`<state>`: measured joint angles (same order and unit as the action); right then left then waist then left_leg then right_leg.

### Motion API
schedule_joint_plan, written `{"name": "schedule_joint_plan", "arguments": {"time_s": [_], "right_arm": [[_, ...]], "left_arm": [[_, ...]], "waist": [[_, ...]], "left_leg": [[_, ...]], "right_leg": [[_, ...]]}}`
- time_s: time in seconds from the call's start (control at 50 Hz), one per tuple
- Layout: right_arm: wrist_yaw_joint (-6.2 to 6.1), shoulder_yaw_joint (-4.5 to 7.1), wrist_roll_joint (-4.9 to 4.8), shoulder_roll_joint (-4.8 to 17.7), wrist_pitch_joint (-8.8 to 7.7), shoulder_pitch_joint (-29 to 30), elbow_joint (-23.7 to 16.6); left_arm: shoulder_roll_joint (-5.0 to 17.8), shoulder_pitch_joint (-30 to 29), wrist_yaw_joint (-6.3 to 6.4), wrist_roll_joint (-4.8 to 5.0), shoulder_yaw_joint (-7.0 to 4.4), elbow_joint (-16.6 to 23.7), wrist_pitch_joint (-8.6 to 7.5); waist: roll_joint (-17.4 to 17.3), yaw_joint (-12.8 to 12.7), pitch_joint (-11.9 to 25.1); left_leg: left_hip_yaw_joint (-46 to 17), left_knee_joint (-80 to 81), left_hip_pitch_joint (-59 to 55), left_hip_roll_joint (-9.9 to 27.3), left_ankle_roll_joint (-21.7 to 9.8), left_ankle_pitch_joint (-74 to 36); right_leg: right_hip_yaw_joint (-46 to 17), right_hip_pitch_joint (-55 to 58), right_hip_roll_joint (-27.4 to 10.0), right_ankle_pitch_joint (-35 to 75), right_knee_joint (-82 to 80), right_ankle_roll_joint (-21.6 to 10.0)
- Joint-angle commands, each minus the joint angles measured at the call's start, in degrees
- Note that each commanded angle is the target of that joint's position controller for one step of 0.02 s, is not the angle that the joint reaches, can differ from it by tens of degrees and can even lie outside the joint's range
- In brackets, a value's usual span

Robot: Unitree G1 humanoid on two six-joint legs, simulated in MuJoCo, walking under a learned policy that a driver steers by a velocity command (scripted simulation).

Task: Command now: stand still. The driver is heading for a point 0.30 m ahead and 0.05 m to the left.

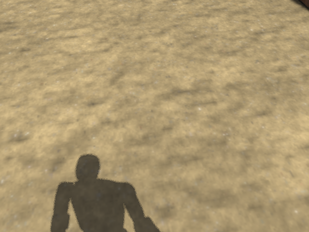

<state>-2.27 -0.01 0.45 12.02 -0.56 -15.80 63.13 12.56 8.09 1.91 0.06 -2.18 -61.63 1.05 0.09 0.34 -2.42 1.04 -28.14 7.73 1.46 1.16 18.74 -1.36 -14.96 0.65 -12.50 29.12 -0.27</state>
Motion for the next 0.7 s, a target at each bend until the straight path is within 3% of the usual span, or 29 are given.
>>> {"name": "schedule_joint_plan", "arguments": {"time_s": [0.02,0.18,0.2,0.24,0.28,0.32,0.34,0.38,0.42,0.44,0.46,0.48,0.5,0.52,0.54,0.56,0.58,0.62,0.66,0.7], "right_arm": [[-0.20,0.80,-0.02,5.5,-0.46,-3.6,-1.0],[-0.23,0.65,-0.10,4.5,-0.64,-6.0,-0.9],[-0.29,0.59,-0.17,4.0,-0.57,-7.4,-0.3],[-0.67,1.32,-0.75,6.0,-0.29,-7.3,-0.9],[-0.81,2.00,-1.28,7.6,-0.73,-8.9,-1.7],[-0.58,3.46,-1.93,11.0,-1.75,-10.9,-1.6],[-0.46,3.71,-1.91,11.0,-2.10,-10.2,-2.1],[0.11,3.58,-2.03,9.7,-2.64,-6.9,-3.6],[0.66,3.48,-2.35,9.0,-2.55,-4.1,-5.1],[0.83,3.17,-2.14,8.2,-3.02,-2.2,-6.3],[0.81,2.19,-1.73,4.1,-3.97,-1.8,-8.4],[0.70,2.17,-2.47,3.9,-5.06,-0.2,-9.8],[1.19,2.62,-3.66,5.2,-5.76,0.5,-10.3],[1.78,2.59,-3.77,5.1,-6.23,0.6,-10.0],[1.89,3.09,-3.05,5.8,-6.54,0.9,-9.9],[1.94,3.90,-2.21,7.1,-6.45,1.4,-9.9],[2.23,4.25,-1.93,7.0,-6.05,0.9,-9.7],[2.60,3.84,-1.85,4.3,-4.98,2.1,-10.2],[2.44,2.79,-1.56,1.8,-4.31,7.8,-12.5],[2.38,2.48,-1.40,2.1,-3.74,11.4,-13.7]], "left_arm": [[6.0,-0.3,0.22,0.01,-0.84,1.3,-0.44],[5.4,1.0,0.36,0.07,-0.50,-0.3,-0.38],[4.8,2.0,0.39,0.06,-0.35,-1.0,-0.32],[5.6,2.7,0.50,0.59,-0.75,-1.2,-0.36],[5.0,0.7,0.16,0.60,-0.72,0.0,-1.59],[2.7,-1.3,-0.86,0.92,-0.36,1.3,-3.65],[2.7,-1.9,-1.36,1.12,-0.36,1.8,-4.43],[2.2,0.1,-2.01,1.90,-0.30,1.8,-5.60],[3.6,9.3,-2.03,1.93,-1.39,-2.1,-5.98],[6.2,15.9,-1.93,1.58,-2.44,-3.9,-5.97],[13.0,24.2,-2.00,1.81,-4.23,-5.2,-6.12],[12.1,26.6,-2.55,0.80,-3.37,-5.2,-7.05],[8.4,21.1,-2.46,0.45,-2.02,-3.6,-7.90],[6.2,17.1,-2.60,0.45,-1.29,-2.0,-8.31],[5.7,13.9,-2.80,0.33,-0.75,-0.8,-8.23],[4.6,12.6,-2.79,0.09,-0.12,-0.2,-7.88],[3.6,13.1,-2.52,-0.15,0.33,-0.3,-7.19],[4.8,14.5,-1.52,-0.61,0.49,-0.5,-6.17],[6.5,13.1,-0.48,-0.82,0.58,0.2,-5.46],[8.5,14.9,-0.11,-0.69,0.22,-0.3,-5.10]], "waist": [[-0.3,-0.2,-0.2],[-0.4,-0.3,-0.5],[-0.5,-0.3,0.7],[-2.3,-0.2,-1.8],[-4.4,1.1,-5.9],[-10.8,1.9,-7.5],[-10.5,1.6,-8.8],[-9.5,-0.9,-9.6],[-6.9,-4.5,-6.5],[-1.7,-7.1,-3.7],[14.6,-8.9,0.4],[15.5,-9.0,2.4],[8.2,-5.7,-1.5],[5.4,-4.2,-2.5],[3.2,-2.7,-4.1],[3.0,-1.6,-4.2],[3.7,-1.1,-3.1],[4.1,-0.7,-2.2],[3.9,-0.9,-2.5],[5.9,-2.0,-0.8]], "left_leg": [[-0.4,6.4,7.4,0.5,-0.8,-3.4],[-0.4,6.6,7.7,0.4,-1.1,-4.0],[-0.1,7.1,7.2,0.0,-1.4,1.3],[-1.8,7.6,9.2,0.3,-3.7,16.8],[-8.6,11.1,10.0,4.8,-7.3,27.1],[-21.8,17.8,6.7,14.9,-12.6,30.2],[-25.0,19.2,7.4,17.8,-14.1,28.5],[-21.2,17.1,8.4,16.3,-12.4,21.8],[-11.7,9.7,14.5,9.2,-8.5,12.6],[-6.3,-1.7,18.7,5.3,-6.4,2.0],[3.0,-22.5,29.8,-2.3,-2.3,2.1],[-2.8,-37.6,36.5,-3.7,-2.4,12.8],[-6.5,-45.0,41.3,0.0,-4.2,10.2],[-6.6,-46.1,42.3,2.4,-5.7,4.6],[-5.6,-43.6,41.9,3.9,-6.0,0.3],[-4.7,-40.3,39.0,4.9,-5.7,-2.1],[-3.3,-37.6,35.6,4.9,-5.0,-3.2],[-0.5,-30.9,32.0,3.6,-3.0,-5.7],[1.4,-18.8,26.3,2.1,-1.6,-9.9],[3.1,-11.2,19.8,-0.2,-1.2,-13.7]], "right_leg": [[-1.7,4.7,-1.8,5.7,-4.5,-1.8],[-1.5,4.5,-1.7,6.3,-4.4,-1.5],[-0.7,5.0,-1.0,0.2,-4.4,-1.6],[1.5,0.4,1.4,-18.0,-1.6,-2.1],[2.1,-6.7,1.5,-22.5,2.2,-2.8],[4.8,-12.2,1.0,-11.8,13.4,-2.4],[3.5,-13.7,-1.2,-11.0,16.5,-3.1],[3.5,-10.3,-2.3,-13.8,9.9,-4.7],[6.0,7.3,1.1,-6.1,-1.3,-4.3],[-1.2,15.3,-2.6,-5.3,-4.6,-5.3],[-22.8,24.9,-14.5,-11.5,-13.4,-11.7],[-40.9,25.9,-22.9,-14.6,-19.8,-17.5],[-37.3,23.7,-23.5,-13.9,-18.8,-16.8],[-29.8,21.8,-20.7,-12.2,-18.8,-14.8],[-23.2,19.3,-18.6,-2.7,-19.0,-13.0],[-16.7,17.3,-16.4,10.8,-18.4,-11.2],[-11.2,15.9,-14.2,20.6,-17.8,-9.8],[-5.0,13.7,-12.1,32.7,-17.1,-9.3],[-0.4,8.6,-9.8,36.8,-16.6,-8.8],[0.8,6.8,-9.5,37.9,-15.5,-8.7]]}}
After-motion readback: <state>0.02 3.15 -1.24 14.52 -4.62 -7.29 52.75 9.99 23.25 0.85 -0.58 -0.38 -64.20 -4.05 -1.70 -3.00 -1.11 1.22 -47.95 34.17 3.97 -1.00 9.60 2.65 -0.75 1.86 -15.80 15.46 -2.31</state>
